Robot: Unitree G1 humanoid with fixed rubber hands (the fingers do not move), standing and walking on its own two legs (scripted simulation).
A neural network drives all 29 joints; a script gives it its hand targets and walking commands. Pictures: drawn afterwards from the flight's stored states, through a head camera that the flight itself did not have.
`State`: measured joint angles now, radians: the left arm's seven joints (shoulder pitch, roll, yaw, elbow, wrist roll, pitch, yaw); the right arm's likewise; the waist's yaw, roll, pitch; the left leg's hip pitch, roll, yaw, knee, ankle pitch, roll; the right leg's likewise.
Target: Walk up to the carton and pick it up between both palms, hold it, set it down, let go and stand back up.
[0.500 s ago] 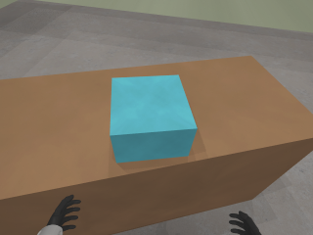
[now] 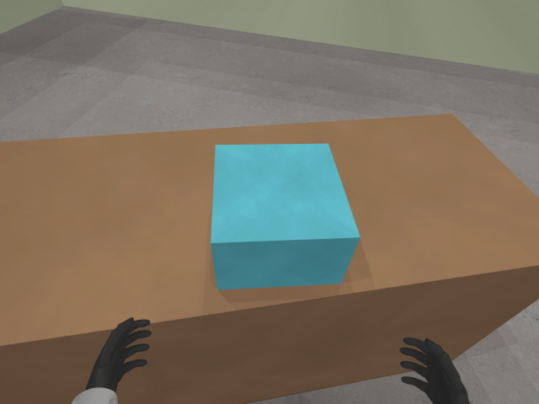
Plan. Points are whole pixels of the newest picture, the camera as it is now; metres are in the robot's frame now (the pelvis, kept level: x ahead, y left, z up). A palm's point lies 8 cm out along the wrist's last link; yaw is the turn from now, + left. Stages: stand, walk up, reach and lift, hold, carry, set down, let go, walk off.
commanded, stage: reach and lift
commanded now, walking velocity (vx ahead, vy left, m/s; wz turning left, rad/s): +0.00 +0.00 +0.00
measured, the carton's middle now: (276, 212) +0.46 +0.00 +0.00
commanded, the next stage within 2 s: none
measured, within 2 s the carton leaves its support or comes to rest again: neither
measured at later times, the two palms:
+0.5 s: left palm (116, 325) +0.22 +0.21 +0.04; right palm (445, 332) +0.23 -0.23 +0.05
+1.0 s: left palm (118, 250) +0.30 +0.22 +0.09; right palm (437, 263) +0.31 -0.23 +0.08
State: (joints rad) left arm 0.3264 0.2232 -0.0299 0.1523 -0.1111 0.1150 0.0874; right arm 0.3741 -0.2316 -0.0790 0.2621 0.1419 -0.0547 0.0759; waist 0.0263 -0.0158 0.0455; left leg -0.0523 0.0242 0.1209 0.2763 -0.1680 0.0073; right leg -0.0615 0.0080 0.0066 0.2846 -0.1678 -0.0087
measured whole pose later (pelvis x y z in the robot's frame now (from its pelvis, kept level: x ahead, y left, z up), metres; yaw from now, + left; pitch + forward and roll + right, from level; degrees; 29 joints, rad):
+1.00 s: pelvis +0.01 -0.01 +0.00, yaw +0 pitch +0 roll +0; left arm -0.10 0.24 0.14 -0.04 -0.19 0.43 0.02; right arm -0.09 -0.36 -0.01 0.10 0.37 0.20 -0.04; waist 0.01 0.00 0.01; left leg -0.11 0.03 0.08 0.28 -0.17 -0.01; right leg -0.10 0.03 0.01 0.26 -0.16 -0.02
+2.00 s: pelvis +0.00 -0.01 -0.01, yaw +2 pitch +11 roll -1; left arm -1.01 0.36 0.01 0.89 -0.25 0.38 0.07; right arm -1.04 -0.43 0.04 1.07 0.41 0.22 0.01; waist 0.03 -0.01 -0.13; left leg -0.40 0.04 0.03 0.39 -0.18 -0.01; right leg -0.36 0.04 -0.02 0.32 -0.15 -0.03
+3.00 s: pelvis -0.02 -0.02 -0.03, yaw +2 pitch +24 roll -1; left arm -1.06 0.21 -0.04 1.46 -0.26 -0.30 0.07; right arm -1.03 -0.26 0.08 1.37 0.35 -0.21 -0.02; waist 0.03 0.00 -0.27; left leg -0.79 0.03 0.01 0.58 -0.21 -0.01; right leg -0.77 0.03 -0.04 0.55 -0.21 -0.03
